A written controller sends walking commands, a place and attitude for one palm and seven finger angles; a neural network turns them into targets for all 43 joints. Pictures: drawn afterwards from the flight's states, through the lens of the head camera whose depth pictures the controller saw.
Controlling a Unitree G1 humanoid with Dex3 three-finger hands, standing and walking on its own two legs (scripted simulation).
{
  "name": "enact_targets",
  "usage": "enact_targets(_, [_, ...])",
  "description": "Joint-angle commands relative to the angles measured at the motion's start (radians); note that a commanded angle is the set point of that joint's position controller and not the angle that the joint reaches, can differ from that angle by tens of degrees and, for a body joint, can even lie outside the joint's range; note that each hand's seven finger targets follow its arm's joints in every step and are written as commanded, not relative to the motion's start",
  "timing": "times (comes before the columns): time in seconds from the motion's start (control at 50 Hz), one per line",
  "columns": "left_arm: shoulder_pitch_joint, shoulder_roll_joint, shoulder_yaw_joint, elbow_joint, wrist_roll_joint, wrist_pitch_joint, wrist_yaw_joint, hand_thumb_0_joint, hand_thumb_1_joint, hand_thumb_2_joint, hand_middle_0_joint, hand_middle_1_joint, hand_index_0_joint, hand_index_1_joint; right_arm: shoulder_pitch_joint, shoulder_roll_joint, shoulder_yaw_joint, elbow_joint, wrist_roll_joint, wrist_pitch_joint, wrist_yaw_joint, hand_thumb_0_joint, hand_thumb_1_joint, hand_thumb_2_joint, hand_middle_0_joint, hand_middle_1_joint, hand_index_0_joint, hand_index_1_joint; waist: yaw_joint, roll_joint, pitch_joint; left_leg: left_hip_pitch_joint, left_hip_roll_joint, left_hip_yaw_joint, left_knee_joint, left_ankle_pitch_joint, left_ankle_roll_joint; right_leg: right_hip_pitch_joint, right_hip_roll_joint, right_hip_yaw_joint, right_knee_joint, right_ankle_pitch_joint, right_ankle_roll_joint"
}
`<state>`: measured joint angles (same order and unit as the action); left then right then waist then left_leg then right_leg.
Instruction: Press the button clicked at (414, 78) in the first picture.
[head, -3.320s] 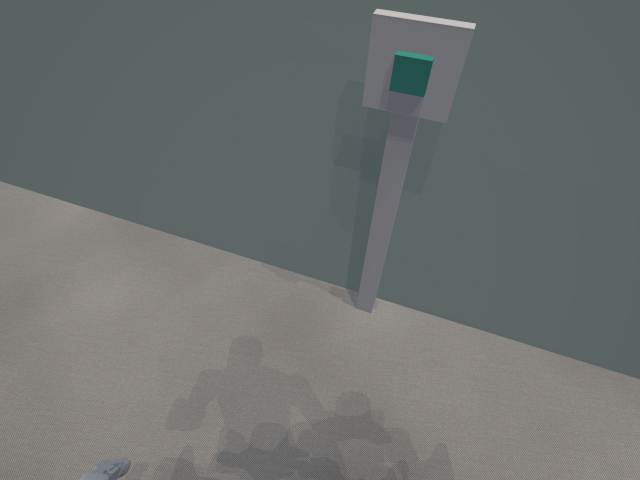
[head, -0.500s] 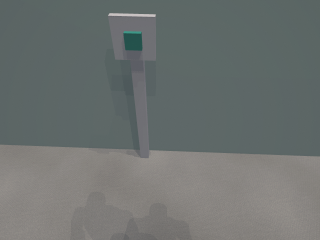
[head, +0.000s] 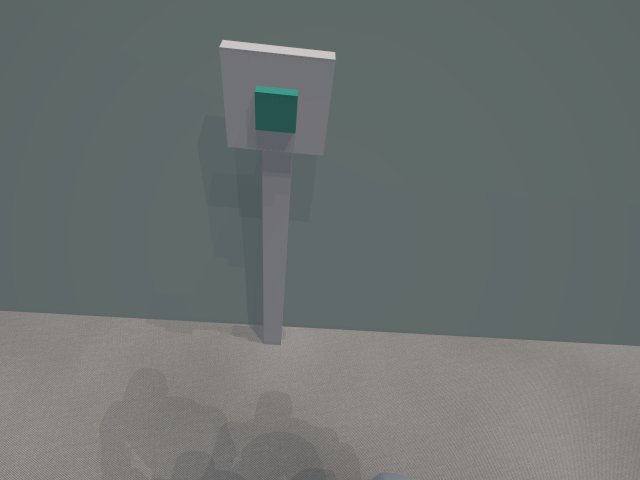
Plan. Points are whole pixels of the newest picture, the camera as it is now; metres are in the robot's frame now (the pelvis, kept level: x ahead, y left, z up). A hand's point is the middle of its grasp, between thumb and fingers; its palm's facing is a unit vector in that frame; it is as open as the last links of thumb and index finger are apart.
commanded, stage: take the last steps up to it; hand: left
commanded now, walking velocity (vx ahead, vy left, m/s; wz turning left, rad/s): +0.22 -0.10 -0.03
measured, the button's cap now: (276, 109) +0.66 +0.13 +0.14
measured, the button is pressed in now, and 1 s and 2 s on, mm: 0 0 0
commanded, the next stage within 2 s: come to a stop and stand still in 0.18 s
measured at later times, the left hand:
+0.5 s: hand (262, 413) +0.26 +0.09 -0.17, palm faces +0.03 -0.98 -0.20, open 7.2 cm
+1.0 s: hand out of the picture +0.10 +0.21 -0.19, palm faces +0.11 -0.97 -0.19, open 7.4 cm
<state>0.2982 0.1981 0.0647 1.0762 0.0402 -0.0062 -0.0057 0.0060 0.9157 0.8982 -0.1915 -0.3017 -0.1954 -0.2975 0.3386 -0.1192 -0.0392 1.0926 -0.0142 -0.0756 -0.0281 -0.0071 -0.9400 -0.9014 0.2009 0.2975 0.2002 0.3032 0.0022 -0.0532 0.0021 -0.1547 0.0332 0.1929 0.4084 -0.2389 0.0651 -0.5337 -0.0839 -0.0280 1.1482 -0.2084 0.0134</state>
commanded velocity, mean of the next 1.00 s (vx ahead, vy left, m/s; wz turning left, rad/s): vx -0.06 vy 0.04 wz -0.01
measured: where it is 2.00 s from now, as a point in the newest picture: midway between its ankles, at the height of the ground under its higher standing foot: outside the picture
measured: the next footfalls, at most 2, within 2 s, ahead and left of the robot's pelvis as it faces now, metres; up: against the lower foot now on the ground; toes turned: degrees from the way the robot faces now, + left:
right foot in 0.34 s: +0.24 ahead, -0.16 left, +0.00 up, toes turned -9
left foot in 0.84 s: +0.14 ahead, +0.11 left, +0.00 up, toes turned +5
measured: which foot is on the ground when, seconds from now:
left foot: down 0.00-0.34, up 0.36-0.82, down 0.84-1.00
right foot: up 0.00-0.32, down 0.34-0.84, up 0.86-1.00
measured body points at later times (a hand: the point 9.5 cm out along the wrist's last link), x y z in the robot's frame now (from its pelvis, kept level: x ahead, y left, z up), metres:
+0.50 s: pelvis +0.15 -0.07 -0.01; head +0.18 -0.08 +0.44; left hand +0.26 +0.15 -0.16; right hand +0.10 -0.28 -0.18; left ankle +0.07 +0.06 -0.68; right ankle +0.20 -0.16 -0.75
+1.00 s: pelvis +0.10 +0.01 -0.01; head +0.12 +0.05 +0.44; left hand +0.10 +0.26 -0.18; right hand +0.17 -0.22 -0.14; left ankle +0.10 +0.10 -0.75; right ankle +0.11 -0.14 -0.68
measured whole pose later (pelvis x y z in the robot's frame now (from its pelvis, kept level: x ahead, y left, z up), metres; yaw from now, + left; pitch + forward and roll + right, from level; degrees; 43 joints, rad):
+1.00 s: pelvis +0.10 +0.01 -0.01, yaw +2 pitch +0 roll -1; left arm 0.27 0.24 0.07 1.04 0.03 0.06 0.02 0.00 0.91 0.90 -0.19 -0.30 -0.20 -0.30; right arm 0.22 -0.14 -0.03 1.01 -0.02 0.02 -0.03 0.00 -0.93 -0.90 0.20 0.30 0.20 0.30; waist 0.04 -0.07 0.03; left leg -0.23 0.00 0.06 0.48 -0.26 0.04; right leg -0.46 -0.02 0.02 0.98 -0.37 0.02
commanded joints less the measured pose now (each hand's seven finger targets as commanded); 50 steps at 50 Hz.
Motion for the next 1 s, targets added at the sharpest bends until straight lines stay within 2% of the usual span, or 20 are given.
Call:
enact_targets(0.0, [0.057,-0.015,0.006,-0.026,-0.006,0.011,-0.009,0.0,0.9,0.9,-0.2,-0.3,-0.2,-0.3,0.091,-0.108,-0.013,-0.004,0.001,-0.01,-0.008,0.0,-0.9,-0.9,0.2,0.3,0.2,0.3,0.011,0.159,0.125,-0.027,0.254,-0.185,-0.26,0.12,0.038,-0.118,-0.045,0.019,-0.035,0.094,0.028])
enact_targets(0.18, [-0.201,-0.027,-0.009,-0.105,-0.014,-0.006,-0.011,0.0,0.9,0.9,-0.2,-0.3,-0.2,-0.3,0.223,-0.107,-0.02,0.057,-0.018,0.008,-0.008,0.0,-0.9,-0.9,0.2,0.3,0.2,0.3,-0.069,0.175,0.167,0.089,0.269,-0.145,-0.172,0.389,0.075,-0.061,-0.024,-0.079,-0.427,0.012,0.003])
enact_targets(0.22, [-0.195,-0.024,-0.009,-0.103,-0.015,-0.015,-0.009,0.0,0.9,0.9,-0.2,-0.3,-0.2,-0.3,0.217,-0.116,-0.025,0.061,-0.021,0.013,-0.01,0.0,-0.9,-0.9,0.2,0.3,0.2,0.3,-0.066,0.196,0.136,0.109,0.276,-0.139,-0.116,0.432,0.068,0.017,-0.002,-0.094,-0.509,-0.026,-0.015])
enact_targets(0.26, [-0.079,-0.003,-0.003,-0.068,-0.014,-0.031,-0.004,0.0,0.9,0.9,-0.2,-0.3,-0.2,-0.3,0.2,-0.122,-0.028,0.063,-0.014,0.018,-0.01,0.0,-0.9,-0.9,0.2,0.3,0.2,0.3,-0.012,0.153,0.05,0.107,0.248,-0.11,0.037,0.537,0.037,0.213,0.045,-0.126,-0.632,0.03,-0.033])
enact_targets(0.28, [0.038,0.024,0.001,-0.028,-0.012,-0.045,0.002,0.0,0.9,0.9,-0.2,-0.3,-0.2,-0.3,0.189,-0.116,-0.024,0.065,-0.005,0.016,-0.008,0.0,-0.9,-0.9,0.2,0.3,0.2,0.3,0.043,0.121,-0.031,0.053,0.206,-0.082,0.17,0.513,-0.001,0.4,0.035,-0.107,-0.697,0.168,-0.035])
enact_targets(0.3, [0.142,0.102,0.016,0.001,-0.006,-0.064,0.019,0.0,0.9,0.9,-0.2,-0.3,-0.2,-0.3,0.219,-0.069,-0.016,0.055,0.007,0.014,-0.001,0.0,-0.9,-0.9,0.2,0.3,0.2,0.3,0.069,-0.043,-0.156,-0.144,0.13,-0.04,0.386,0.231,-0.056,0.666,-0.16,0.088,-0.676,0.536,-0.083])
enact_targets(0.32, [0.174,0.169,0.02,0.013,-0.022,-0.071,0.029,0.0,0.9,0.9,-0.2,-0.3,-0.2,-0.3,0.264,-0.033,-0.001,0.042,0.019,0.023,-0.005,0.0,-0.9,-0.9,0.2,0.3,0.2,0.3,0.033,-0.167,-0.277,-0.213,0.023,-0.074,0.574,-0.351,-0.1,0.758,-0.37,0.27,-0.671,1.011,-0.182])
enact_targets(0.34, [0.122,0.162,0.009,-0.002,-0.028,-0.065,0.035,0.0,0.9,0.9,-0.2,-0.3,-0.2,-0.3,0.238,-0.059,-0.006,0.046,0.023,0.032,-0.016,0.0,-0.9,-0.9,0.2,0.3,0.2,0.3,0.027,-0.072,-0.259,-0.173,0.039,-0.173,0.614,-0.383,-0.09,0.672,-0.362,0.197,-0.672,1.157,-0.219])
enact_targets(0.36, [0.047,0.151,0.014,-0.02,-0.025,-0.058,0.043,0.0,0.9,0.9,-0.2,-0.3,-0.2,-0.3,0.22,-0.057,-0.016,0.038,0.027,0.048,-0.015,0.0,-0.9,-0.9,0.2,0.3,0.2,0.3,0.01,-0.12,-0.209,-0.185,0.045,-0.171,0.648,-0.351,-0.089,0.597,-0.338,0.157,-0.682,1.172,-0.217])
enact_targets(0.42, [-0.025,0.088,0.0,-0.038,-0.021,-0.028,0.061,0.0,0.9,0.9,-0.2,-0.3,-0.2,-0.3,0.088,-0.038,-0.017,0.029,0.017,0.095,-0.019,0.0,-0.9,-0.9,0.2,0.3,0.2,0.3,0.017,0.001,-0.026,-0.24,0.048,-0.199,0.705,-0.314,-0.1,0.383,-0.308,0.119,-0.737,0.966,-0.212])
enact_targets(0.46, [-0.034,0.095,0.015,-0.052,-0.015,-0.019,0.068,0.0,0.9,0.9,-0.2,-0.3,-0.2,-0.3,0.075,-0.04,-0.03,0.01,0.006,0.121,-0.009,0.0,-0.9,-0.9,0.2,0.3,0.2,0.3,0.011,0.023,-0.018,-0.281,0.023,-0.195,0.735,-0.276,-0.112,0.366,-0.306,0.094,-0.752,0.913,-0.201])
enact_targets(0.58, [-0.123,0.126,0.025,-0.115,-0.014,-0.002,0.07,0.0,0.9,0.9,-0.2,-0.3,-0.2,-0.3,-0.002,-0.098,-0.05,-0.071,-0.01,0.16,0.014,0.0,-0.9,-0.9,0.2,0.3,0.2,0.3,-0.017,-0.086,-0.048,-0.319,0.012,-0.226,0.786,-0.137,-0.138,0.285,-0.273,0.03,-0.801,0.567,-0.186])
enact_targets(0.74, [-0.107,0.179,0.036,-0.141,0.004,0.021,0.046,0.0,0.9,0.9,-0.2,-0.3,-0.2,-0.3,-0.081,-0.123,-0.035,-0.135,-0.001,0.11,0.026,0.0,-0.9,-0.9,0.2,0.3,0.2,0.3,0.01,-0.149,-0.044,-0.149,0.01,-0.148,0.327,-0.172,-0.107,0.254,-0.238,0.092,-0.823,0.069,-0.164])
enact_targets(0.78, [-0.103,0.171,0.032,-0.137,-0.007,0.032,0.041,0.0,0.9,0.9,-0.2,-0.3,-0.2,-0.3,-0.004,-0.13,-0.03,-0.114,0.0,0.095,0.023,0.0,-0.9,-0.9,0.2,0.3,0.2,0.3,-0.027,-0.07,-0.061,0.026,-0.002,-0.123,0.067,-0.013,-0.101,0.171,-0.188,0.057,-0.728,-0.031,-0.102])
enact_targets(0.8, [-0.074,0.123,0.019,-0.14,-0.019,0.039,0.037,0.0,0.9,0.9,-0.2,-0.3,-0.2,-0.3,0.008,-0.18,-0.036,-0.112,-0.002,0.085,0.022,0.0,-0.9,-0.9,0.2,0.3,0.2,0.3,-0.027,0.124,-0.051,0.064,0.08,-0.233,-0.056,-0.023,-0.087,0.101,-0.103,0.003,-0.592,-0.121,-0.056])
enact_targets(0.82, [-0.058,0.061,0.008,-0.154,-0.026,0.046,0.034,0.0,0.9,0.9,-0.2,-0.3,-0.2,-0.3,-0.028,-0.263,-0.049,-0.142,-0.011,0.083,0.018,0.0,-0.9,-0.9,0.2,0.3,0.2,0.3,-0.023,0.413,0.017,-0.07,0.289,-0.498,-0.192,0.005,-0.03,0.014,0.028,-0.078,-0.416,-0.307,0.01])
enact_targets(0.84, [-0.079,0.076,0.011,-0.154,-0.021,0.054,0.038,0.0,0.9,0.9,-0.2,-0.3,-0.2,-0.3,-0.112,-0.281,-0.045,-0.176,-0.016,0.094,0.012,0.0,-0.9,-0.9,0.2,0.3,0.2,0.3,-0.013,0.369,0.068,-0.254,0.337,-0.524,-0.239,-0.029,0.041,0.083,0.037,0.024,-0.287,-0.326,0.001])
enact_targets(0.86, [-0.067,0.079,0.015,-0.148,-0.02,0.06,0.034,0.0,0.9,0.9,-0.2,-0.3,-0.2,-0.3,-0.173,-0.259,-0.036,-0.185,-0.017,0.088,-0.002,0.0,-0.9,-0.9,0.2,0.3,0.2,0.3,0.015,0.319,0.1,-0.321,0.31,-0.472,-0.267,-0.069,0.052,0.117,0.022,0.071,-0.216,-0.282,-0.001])
enact_targets(0.9, [-0.022,0.087,0.022,-0.1,-0.009,0.062,0.03,0.0,0.9,0.9,-0.2,-0.3,-0.2,-0.3,-0.202,-0.211,-0.02,-0.168,-0.016,0.083,-0.012,0.0,-0.9,-0.9,0.2,0.3,0.2,0.3,0.039,0.279,0.083,-0.229,0.202,-0.356,-0.205,0.011,0.018,0.08,0.06,0.088,-0.107,-0.189,0.0])
enact_targets(0.98, [0.036,0.069,0.005,-0.05,-0.015,0.042,0.029,0.0,0.9,0.9,-0.2,-0.3,-0.2,-0.3,-0.127,-0.171,-0.011,-0.13,0.002,0.065,-0.019,0.0,-0.9,-0.9,0.2,0.3,0.2,0.3,0.023,0.173,-0.009,-0.004,0.165,-0.291,-0.164,0.183,0.036,0.054,0.054,0.069,-0.133,-0.14,0.025])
